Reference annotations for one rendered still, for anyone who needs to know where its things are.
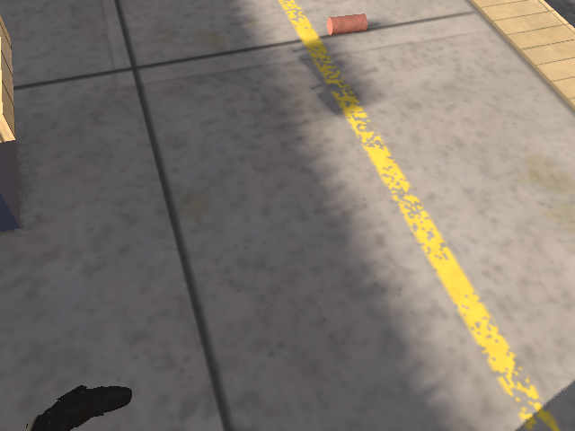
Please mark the left robot hand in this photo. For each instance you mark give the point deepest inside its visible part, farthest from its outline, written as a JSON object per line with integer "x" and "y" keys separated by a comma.
{"x": 79, "y": 405}

